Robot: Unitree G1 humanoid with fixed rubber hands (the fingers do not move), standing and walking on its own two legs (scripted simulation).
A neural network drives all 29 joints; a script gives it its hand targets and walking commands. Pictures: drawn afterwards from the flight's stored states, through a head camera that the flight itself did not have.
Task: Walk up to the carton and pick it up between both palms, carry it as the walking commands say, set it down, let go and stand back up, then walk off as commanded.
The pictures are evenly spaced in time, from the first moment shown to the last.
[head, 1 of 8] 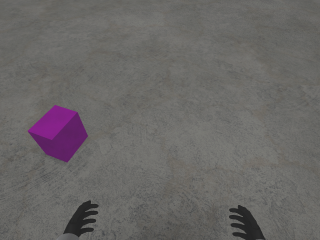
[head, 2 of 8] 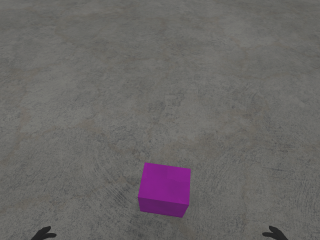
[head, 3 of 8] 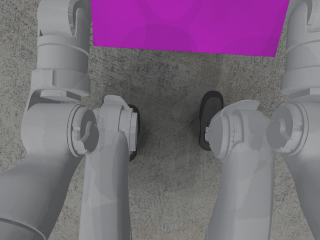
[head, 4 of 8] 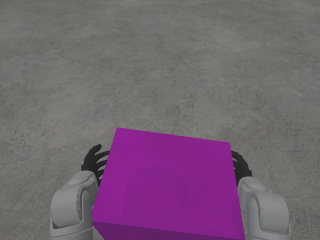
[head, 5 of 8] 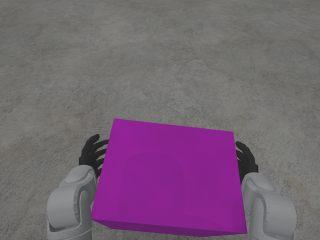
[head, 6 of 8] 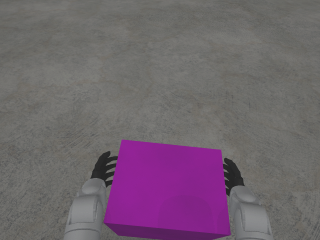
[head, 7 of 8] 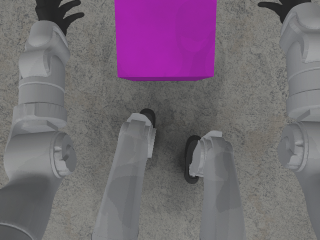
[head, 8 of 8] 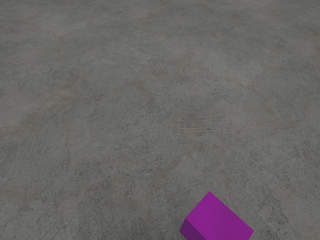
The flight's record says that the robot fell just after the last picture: no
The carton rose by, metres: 0.67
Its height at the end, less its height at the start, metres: +0.00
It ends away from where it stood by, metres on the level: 1.05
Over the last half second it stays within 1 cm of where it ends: yes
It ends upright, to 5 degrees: yes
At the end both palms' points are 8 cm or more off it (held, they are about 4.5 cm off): yes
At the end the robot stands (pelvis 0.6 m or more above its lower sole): yes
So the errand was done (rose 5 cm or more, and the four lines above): yes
